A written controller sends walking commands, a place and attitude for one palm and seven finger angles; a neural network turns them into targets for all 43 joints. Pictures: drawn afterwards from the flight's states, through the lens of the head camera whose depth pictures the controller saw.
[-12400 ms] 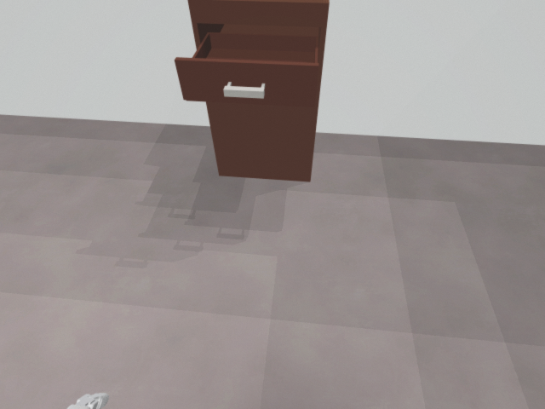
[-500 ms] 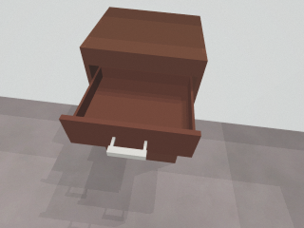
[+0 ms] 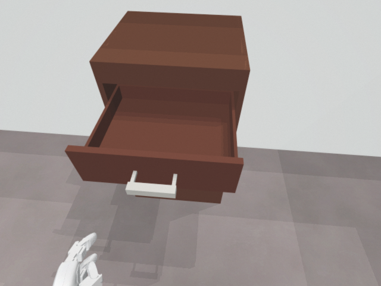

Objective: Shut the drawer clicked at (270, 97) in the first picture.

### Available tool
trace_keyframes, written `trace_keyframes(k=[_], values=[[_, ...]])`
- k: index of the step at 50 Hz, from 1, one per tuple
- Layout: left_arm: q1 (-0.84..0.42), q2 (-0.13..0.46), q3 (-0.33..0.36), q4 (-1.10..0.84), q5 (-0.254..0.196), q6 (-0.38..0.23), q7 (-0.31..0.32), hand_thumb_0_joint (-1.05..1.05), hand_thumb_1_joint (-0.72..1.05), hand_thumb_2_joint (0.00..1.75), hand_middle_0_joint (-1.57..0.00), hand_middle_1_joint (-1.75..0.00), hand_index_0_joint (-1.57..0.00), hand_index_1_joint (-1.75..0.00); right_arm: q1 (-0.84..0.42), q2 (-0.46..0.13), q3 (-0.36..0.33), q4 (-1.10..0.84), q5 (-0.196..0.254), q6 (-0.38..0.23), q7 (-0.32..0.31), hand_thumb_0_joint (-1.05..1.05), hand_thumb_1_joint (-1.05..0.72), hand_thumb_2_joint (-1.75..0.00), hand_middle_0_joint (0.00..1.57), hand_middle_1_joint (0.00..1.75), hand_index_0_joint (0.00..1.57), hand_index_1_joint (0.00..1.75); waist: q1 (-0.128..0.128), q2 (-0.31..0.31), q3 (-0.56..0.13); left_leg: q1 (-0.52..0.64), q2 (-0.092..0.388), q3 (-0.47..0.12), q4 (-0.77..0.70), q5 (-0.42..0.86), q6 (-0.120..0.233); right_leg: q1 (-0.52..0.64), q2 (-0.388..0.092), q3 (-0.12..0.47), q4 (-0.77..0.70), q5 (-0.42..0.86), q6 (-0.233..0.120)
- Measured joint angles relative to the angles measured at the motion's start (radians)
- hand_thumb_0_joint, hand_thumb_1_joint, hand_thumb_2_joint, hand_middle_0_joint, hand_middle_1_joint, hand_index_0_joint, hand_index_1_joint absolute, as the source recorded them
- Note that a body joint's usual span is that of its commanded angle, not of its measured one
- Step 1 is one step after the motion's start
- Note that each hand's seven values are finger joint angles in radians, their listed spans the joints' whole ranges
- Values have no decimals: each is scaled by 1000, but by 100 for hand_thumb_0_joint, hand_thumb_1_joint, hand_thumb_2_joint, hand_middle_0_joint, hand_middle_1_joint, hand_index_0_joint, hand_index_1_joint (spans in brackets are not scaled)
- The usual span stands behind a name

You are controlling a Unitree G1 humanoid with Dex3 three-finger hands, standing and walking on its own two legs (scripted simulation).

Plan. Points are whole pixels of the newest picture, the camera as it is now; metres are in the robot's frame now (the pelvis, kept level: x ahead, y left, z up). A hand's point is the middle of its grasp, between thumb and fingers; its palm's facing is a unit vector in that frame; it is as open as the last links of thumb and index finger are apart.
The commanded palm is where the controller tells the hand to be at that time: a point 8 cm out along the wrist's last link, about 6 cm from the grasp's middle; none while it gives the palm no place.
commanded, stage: raise the hand and make a fist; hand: left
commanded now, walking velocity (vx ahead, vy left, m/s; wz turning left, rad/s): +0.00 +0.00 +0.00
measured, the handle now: (153, 182) +0.38 +0.11 -0.05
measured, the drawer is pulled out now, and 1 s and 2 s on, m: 0.30 0.30 0.30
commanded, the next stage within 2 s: bring the fist close to the handle in 1.74 s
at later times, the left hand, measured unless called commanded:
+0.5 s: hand (131, 267) +0.17 +0.12 -0.01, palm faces -0.08 -1.00 -0.05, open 4.7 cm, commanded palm +0.15 +0.18 -0.01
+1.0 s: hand (133, 254) +0.18 +0.11 +0.02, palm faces -0.08 -1.00 +0.02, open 3.1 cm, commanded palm +0.16 +0.16 +0.03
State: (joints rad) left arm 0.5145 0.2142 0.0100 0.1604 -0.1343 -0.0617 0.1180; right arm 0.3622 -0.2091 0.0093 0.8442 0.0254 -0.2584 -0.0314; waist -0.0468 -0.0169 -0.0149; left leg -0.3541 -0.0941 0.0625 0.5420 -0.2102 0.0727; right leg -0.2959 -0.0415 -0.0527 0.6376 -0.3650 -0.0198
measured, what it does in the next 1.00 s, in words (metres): lowers itself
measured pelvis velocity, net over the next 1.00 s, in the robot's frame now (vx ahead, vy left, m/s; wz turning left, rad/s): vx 0.00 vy -0.01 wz -0.02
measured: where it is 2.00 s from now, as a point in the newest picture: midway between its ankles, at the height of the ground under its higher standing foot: outside the picture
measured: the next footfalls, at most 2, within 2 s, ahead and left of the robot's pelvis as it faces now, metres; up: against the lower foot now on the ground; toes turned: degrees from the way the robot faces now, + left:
none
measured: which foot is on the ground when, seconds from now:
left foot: down 0.00-1.00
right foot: down 0.00-1.00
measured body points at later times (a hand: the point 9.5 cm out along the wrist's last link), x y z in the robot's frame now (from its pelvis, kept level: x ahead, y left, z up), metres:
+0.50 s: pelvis -0.02 -0.05 -0.08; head +0.03 -0.05 +0.37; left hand +0.17 +0.17 -0.01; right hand +0.20 -0.26 -0.14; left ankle +0.05 +0.07 -0.73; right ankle -0.02 -0.11 -0.73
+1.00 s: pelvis +0.00 -0.01 -0.06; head +0.04 -0.01 +0.39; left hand +0.18 +0.17 +0.03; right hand +0.19 -0.26 -0.11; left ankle +0.05 +0.07 -0.73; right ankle -0.02 -0.11 -0.73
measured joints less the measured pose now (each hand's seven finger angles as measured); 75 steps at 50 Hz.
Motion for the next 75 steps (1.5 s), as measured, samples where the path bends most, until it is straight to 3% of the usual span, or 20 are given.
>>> trace_keyframes(k=[3, 6, 7, 9, 11, 15, 18, 21, 23, 26, 30, 37, 46, 50, 57, 65, 75], values=[[-77, -33, 22, -57, -40, -172, -92, 3, 95, 90, -27, -38, -27, -38, -56, -46, -20, -82, -16, -11, 20, 1, -92, -90, 20, 30, 20, 30, -19, 45, -65, -144, 26, -15, 155, -60, -7, -120, 21, -18, 108, -33, -6], [-104, -61, 33, -66, -78, -369, -251, 2, 94, 90, -31, -44, -32, -43, -129, -49, -47, -164, -18, 1, 41, 1, -91, -90, 20, 30, 20, 30, -14, 30, -127, -295, 61, -3, 309, -122, -16, -270, 48, -10, 250, -86, -21], [-100, -65, 33, -66, -79, -417, -303, 1, 93, 90, -33, -45, -34, -45, -151, -48, -57, -196, -15, 8, 47, 1, -91, -90, 20, 30, 20, 30, -12, 23, -137, -337, 70, -2, 358, -141, -16, -311, 56, -10, 295, -103, -29], [-70, -64, 32, -81, -79, -450, -370, 1, 92, 90, -37, -49, -37, -49, -188, -45, -72, -264, -7, 31, 50, 1, -91, -90, 20, 30, 20, 30, -4, 6, -146, -399, 83, -1, 438, -175, -24, -374, 65, -12, 375, -136, -41], [-24, -57, 31, -105, -85, -422, -388, 1, 92, 90, -41, -53, -42, -53, -214, -46, -78, -329, 2, 60, 38, 1, -91, -90, 20, 30, 20, 30, 10, -5, -146, -442, 90, -8, 497, -200, -33, -414, 71, -21, 432, -164, -53], [67, -29, 58, -166, -92, -374, -333, 2, 90, 90, -49, -62, -50, -61, -230, -42, -78, -407, 5, 93, 4, 1, -91, -90, 19, 30, 20, 30, 50, -3, -144, -497, 100, -41, 570, -231, -53, -451, 81, -55, 485, -197, -69], [92, -5, 90, -219, -105, -417, -312, 2, 90, 90, -55, -68, -56, -68, -221, -31, -58, -411, 2, 90, -10, 1, -91, -90, 19, 30, 19, 30, 73, 9, -149, -531, 105, -73, 601, -243, -65, -468, 89, -86, 496, -208, -75], [53, 8, 102, -240, -127, -459, -361, 2, 90, 90, -61, -75, -61, -74, -215, -21, -22, -380, 6, 78, -15, 1, -91, -90, 19, 30, 20, 30, 80, 30, -143, -554, 107, -98, 620, -248, -72, -477, 95, -110, 498, -212, -75], [7, 15, 99, -235, -137, -440, -409, 2, 90, 90, -65, -79, -65, -79, -208, -11, 0, -356, 11, 78, -17, 1, -91, -90, 19, 30, 20, 30, 76, 42, -134, -558, 108, -104, 619, -246, -74, -478, 97, -115, 495, -210, -73], [-44, 22, 91, -225, -145, -355, -457, 2, 90, 90, -71, -86, -71, -85, -183, 8, 20, -327, 19, 92, -21, 1, -90, -90, 20, 30, 20, 30, 60, 53, -121, -537, 108, -96, 593, -239, -76, -464, 96, -106, 474, -202, -69], [-39, 10, 101, -232, -152, -267, -431, 2, 90, 90, -79, -94, -79, -94, -131, 23, 15, -302, 21, 112, -26, 1, -90, -90, 20, 30, 20, 30, 30, 57, -114, -478, 106, -67, 527, -224, -69, -421, 93, -75, 422, -183, -60], [51, -21, 102, -279, -140, -328, -363, 2, 90, 90, -93, -109, -93, -109, -75, -13, -34, -283, 18, 109, -20, 1, -90, -90, 20, 30, 20, 30, 11, 50, -111, -425, 100, -32, 457, -208, -51, -382, 86, -38, 364, -161, -47], [122, -36, -8, -377, -98, -373, -302, 2, 90, 90, -111, -129, -111, -128, -108, -47, -60, -335, 14, 91, -5, 1, -91, -90, 19, 30, 20, 30, 18, 49, -114, -442, 91, -28, 484, -223, -23, -388, 77, -36, 372, -165, -33], [111, -44, -60, -426, -67, -350, -255, 2, 90, 90, -119, -138, -119, -137, -132, -34, -37, -384, 12, 106, 5, 1, -91, -90, 19, 30, 20, 30, 24, 54, -119, -442, 87, -30, 495, -228, -14, -382, 73, -38, 375, -167, -25], [92, -49, -124, -491, -9, -255, -194, 2, 90, 90, -132, -152, -132, -151, -143, 3, 19, -457, 10, 159, 25, 1, -90, -90, 20, 30, 20, 30, 38, 65, -127, -407, 79, -24, 484, -230, -2, -345, 66, -32, 359, -164, -12], [62, -44, -131, -514, -2, -192, -165, 2, 90, 90, -138, -159, -139, -158, -112, 2, 57, -473, 10, 183, 30, 1, -90, -90, 20, 30, 20, 30, 40, 74, -113, -370, 74, -28, 463, -226, 3, -303, 63, -35, 330, -157, -6], [73, -50, -131, -536, 1, -153, -156, 2, 90, 90, -140, -160, -140, -160, -63, -27, 29, -446, 14, 184, 31, 1, -90, -90, 20, 30, 20, 30, 19, 71, -110, -324, 76, -17, 420, -221, -1, -266, 66, -21, 293, -150, -9]])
